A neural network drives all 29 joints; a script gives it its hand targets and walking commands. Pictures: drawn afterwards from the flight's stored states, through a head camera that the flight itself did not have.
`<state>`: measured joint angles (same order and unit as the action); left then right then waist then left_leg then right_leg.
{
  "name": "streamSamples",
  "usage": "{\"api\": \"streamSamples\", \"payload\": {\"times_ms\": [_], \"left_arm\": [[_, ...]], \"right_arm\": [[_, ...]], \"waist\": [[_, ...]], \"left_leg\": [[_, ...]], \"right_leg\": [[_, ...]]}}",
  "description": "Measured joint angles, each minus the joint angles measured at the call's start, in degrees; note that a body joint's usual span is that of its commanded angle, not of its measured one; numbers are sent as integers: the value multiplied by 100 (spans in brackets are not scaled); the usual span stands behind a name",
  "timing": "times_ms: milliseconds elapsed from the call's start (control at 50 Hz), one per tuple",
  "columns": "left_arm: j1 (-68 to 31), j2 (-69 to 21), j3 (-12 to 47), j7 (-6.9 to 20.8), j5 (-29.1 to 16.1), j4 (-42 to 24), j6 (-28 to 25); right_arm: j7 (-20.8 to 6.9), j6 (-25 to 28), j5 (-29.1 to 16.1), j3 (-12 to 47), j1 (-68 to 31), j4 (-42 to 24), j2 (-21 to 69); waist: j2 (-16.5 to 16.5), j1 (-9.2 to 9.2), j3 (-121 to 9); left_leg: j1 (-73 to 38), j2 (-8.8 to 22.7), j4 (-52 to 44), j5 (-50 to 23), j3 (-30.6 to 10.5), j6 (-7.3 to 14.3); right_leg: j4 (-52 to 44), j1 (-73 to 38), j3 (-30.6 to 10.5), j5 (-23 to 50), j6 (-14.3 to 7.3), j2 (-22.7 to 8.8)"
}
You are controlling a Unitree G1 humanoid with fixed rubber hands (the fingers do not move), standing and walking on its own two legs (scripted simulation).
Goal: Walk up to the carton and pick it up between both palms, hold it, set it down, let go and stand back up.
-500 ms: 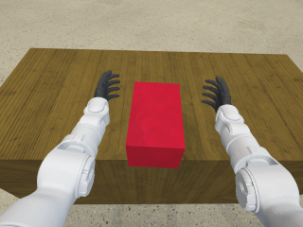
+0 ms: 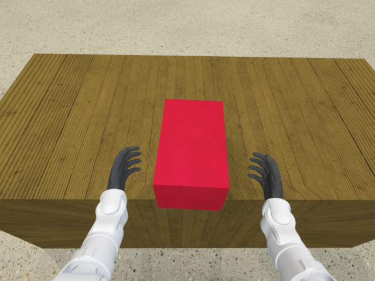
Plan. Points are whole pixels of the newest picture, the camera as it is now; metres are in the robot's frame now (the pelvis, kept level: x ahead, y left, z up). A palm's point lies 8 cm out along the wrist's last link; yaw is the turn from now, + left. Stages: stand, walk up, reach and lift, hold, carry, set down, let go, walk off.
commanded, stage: set down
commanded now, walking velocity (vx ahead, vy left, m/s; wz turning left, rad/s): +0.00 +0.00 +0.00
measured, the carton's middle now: (191, 152) +0.47 +0.02 -0.07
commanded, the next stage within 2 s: none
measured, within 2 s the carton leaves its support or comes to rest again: neither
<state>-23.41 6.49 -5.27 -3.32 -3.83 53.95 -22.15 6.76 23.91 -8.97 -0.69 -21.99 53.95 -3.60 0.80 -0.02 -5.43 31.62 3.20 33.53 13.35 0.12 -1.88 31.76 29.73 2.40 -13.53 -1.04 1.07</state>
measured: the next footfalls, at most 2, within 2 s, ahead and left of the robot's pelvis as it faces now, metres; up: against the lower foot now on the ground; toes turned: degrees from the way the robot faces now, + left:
none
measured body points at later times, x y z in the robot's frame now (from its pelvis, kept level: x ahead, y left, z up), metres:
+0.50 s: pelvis +0.02 +0.00 +0.00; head +0.04 +0.02 +0.45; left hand +0.28 +0.20 -0.03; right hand +0.27 -0.17 -0.03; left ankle +0.03 +0.14 -0.73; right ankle +0.02 -0.11 -0.73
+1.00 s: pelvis +0.03 +0.00 +0.01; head +0.03 +0.02 +0.46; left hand +0.24 +0.21 -0.05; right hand +0.23 -0.18 -0.05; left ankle +0.03 +0.14 -0.73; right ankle +0.02 -0.11 -0.73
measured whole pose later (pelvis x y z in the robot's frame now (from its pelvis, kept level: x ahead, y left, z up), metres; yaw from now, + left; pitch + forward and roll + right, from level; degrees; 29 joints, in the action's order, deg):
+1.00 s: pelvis +0.03 +0.00 +0.01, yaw +0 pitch -4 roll -1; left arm 6.1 10.2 1.6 -2.8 -4.2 36.2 -13.4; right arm 1.1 25.3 -3.9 1.1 4.7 47.8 -4.9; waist 1.8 -0.4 3.2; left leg 8.3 2.6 27.2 15.2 1.2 -1.5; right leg 25.5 6.7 1.4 -15.1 -0.7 0.6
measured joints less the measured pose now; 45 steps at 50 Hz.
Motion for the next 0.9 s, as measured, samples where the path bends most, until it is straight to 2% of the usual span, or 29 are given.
{"api": "streamSamples", "payload": {"times_ms": [160, 320, 520, 700, 900], "left_arm": [[754, 63, 161, 85, -77, -440, -177], [1455, 87, 316, 90, -70, -874, -304], [2133, 100, 501, 42, -122, -1187, -334], [2561, 167, 564, 68, -97, -1407, -46], [2836, 308, 663, 40, -84, -1649, 529]], "right_arm": [[-105, 302, -110, 202, 638, -135, -20], [-225, 652, 8, 240, 1228, -252, 35], [-367, 839, 139, 281, 1785, -315, 14], [-432, 806, 254, 322, 2208, -327, -17], [-529, 406, 426, 213, 2554, -493, -78]], "waist": [[61, 22, 165], [66, -5, 355], [51, -24, 523], [79, -4, 681], [104, -23, 803]], "left_leg": [[-398, -7, 33, 138, 13, 2], [-811, 2, 21, 242, 30, 1], [-1255, -2, -33, 323, 69, 12], [-1670, -17, -191, 314, 80, 14], [-2098, -42, -477, 225, 97, 24]], "right_leg": [[40, -393, -13, -141, 6, -8], [-14, -819, -31, -215, 10, 2], [-65, -1248, -68, -285, 17, -2], [-207, -1656, -76, -284, 20, -13], [-476, -2075, -87, -204, 25, -31]]}}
